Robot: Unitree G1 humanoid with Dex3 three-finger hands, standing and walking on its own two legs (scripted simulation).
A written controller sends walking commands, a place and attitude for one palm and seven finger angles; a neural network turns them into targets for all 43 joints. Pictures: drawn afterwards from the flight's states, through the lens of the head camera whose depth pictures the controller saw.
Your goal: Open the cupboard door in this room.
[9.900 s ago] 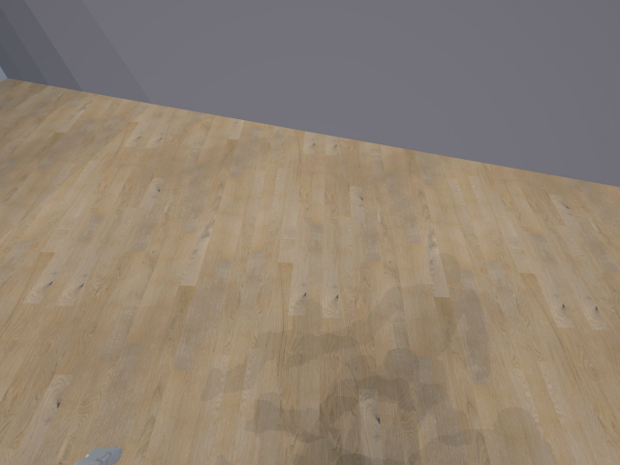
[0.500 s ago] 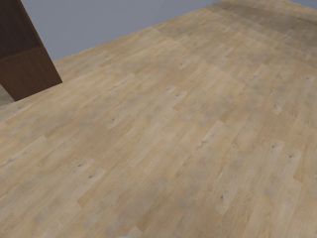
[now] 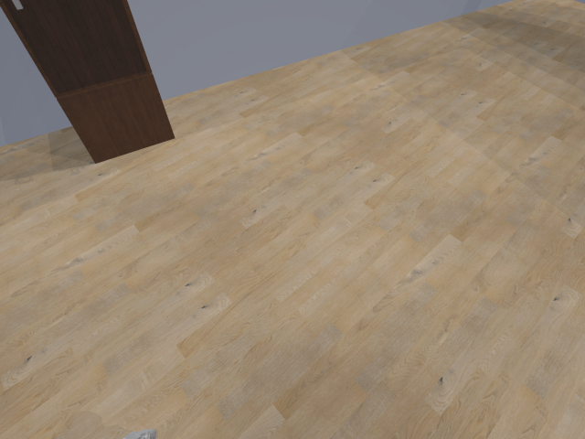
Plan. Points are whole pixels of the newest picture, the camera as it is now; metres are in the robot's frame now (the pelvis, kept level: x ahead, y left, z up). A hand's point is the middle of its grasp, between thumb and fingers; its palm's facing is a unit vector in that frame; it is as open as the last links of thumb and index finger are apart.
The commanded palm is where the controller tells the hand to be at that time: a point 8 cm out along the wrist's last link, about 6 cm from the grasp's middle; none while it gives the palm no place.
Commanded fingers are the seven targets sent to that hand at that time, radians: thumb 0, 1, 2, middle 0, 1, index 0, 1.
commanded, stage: turn or walk to find it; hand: left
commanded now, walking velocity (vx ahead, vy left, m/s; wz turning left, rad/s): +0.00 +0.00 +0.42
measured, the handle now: out of the picture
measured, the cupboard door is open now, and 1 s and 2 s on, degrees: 0 0 0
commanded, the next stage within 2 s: stand and wait in 0.02 s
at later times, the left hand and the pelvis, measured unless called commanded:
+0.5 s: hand out of the picture -0.05 +0.18 -0.18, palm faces +0.16 -0.97 -0.20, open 7.3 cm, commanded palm none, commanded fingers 0.00 0.90 0.90 -0.20 -0.30 -0.20 -0.30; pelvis -0.02 +0.00 +0.00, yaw +5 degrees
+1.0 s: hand out of the picture -0.05 +0.19 -0.17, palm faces +0.16 -0.96 -0.21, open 7.4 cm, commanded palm none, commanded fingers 0.00 0.90 0.90 -0.20 -0.30 -0.20 -0.30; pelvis -0.04 +0.01 +0.00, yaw +7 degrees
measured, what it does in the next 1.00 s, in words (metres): steps on the spot: right foot, then left foot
